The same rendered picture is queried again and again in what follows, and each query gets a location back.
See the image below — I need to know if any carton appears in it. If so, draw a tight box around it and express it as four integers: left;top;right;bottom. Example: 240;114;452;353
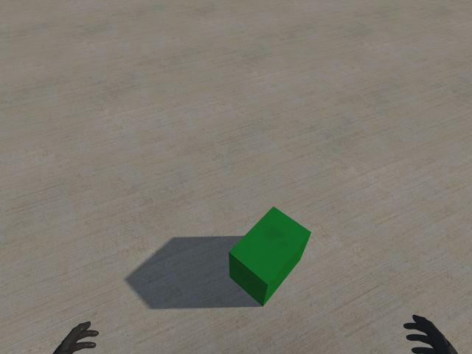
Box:
229;206;311;306

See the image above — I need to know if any robot right hand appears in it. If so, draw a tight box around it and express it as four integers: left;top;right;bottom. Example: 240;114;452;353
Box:
403;315;458;354

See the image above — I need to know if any robot left hand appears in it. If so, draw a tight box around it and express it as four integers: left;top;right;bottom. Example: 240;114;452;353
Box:
53;322;99;354

